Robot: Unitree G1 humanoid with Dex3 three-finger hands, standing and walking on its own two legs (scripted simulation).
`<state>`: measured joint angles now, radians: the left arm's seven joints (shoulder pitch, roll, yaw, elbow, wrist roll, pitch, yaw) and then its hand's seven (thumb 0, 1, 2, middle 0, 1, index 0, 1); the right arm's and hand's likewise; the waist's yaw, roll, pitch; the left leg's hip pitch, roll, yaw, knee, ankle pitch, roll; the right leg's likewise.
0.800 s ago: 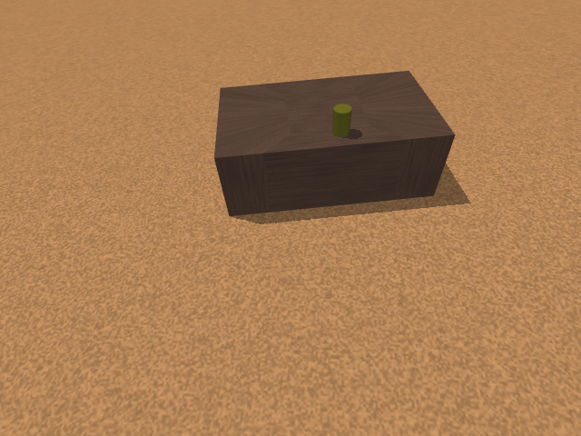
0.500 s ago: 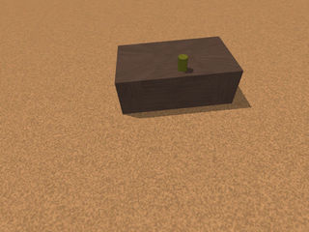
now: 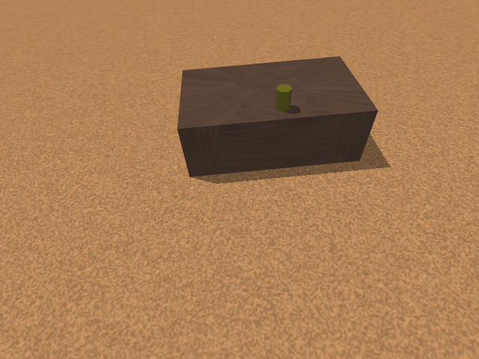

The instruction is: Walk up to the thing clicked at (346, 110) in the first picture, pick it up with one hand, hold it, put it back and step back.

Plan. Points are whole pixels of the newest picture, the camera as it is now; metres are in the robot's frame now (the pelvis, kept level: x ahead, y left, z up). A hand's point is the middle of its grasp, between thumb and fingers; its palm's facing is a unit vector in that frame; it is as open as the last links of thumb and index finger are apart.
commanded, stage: stand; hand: right
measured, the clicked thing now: (283, 98) +1.38 -0.12 -0.36
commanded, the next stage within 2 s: walk up in 0.32 s
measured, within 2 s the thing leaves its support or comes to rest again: neither
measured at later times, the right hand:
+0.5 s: hand out of the picture +0.08 -0.28 -0.16, palm faces -0.02 +0.94 -0.33, open 7.4 cm
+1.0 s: hand (374, 256) +0.39 -0.26 -0.16, palm faces -0.22 +0.91 -0.35, open 7.4 cm
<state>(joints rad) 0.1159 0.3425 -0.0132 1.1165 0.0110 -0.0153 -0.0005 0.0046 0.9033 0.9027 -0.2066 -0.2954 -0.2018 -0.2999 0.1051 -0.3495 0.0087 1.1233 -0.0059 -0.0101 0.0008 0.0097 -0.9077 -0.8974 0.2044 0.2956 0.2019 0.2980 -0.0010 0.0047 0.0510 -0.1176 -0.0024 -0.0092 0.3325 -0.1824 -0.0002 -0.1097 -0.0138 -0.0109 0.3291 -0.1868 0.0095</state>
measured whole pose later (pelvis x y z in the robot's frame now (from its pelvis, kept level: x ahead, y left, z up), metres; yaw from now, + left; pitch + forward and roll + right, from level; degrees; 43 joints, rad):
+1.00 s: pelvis +0.22 -0.02 -0.03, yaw +7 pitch -2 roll +1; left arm 0.35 0.41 0.05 0.93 0.01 -0.05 -0.03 0.01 0.90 0.90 -0.21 -0.30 -0.20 -0.30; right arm 0.12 -0.37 -0.08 0.88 -0.04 -0.03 0.08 0.01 -0.91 -0.90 0.20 0.30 0.20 0.30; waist 0.07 -0.06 0.13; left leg -0.42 -0.01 0.07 0.62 -0.16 0.04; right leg 0.06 -0.08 -0.14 0.61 -0.53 -0.01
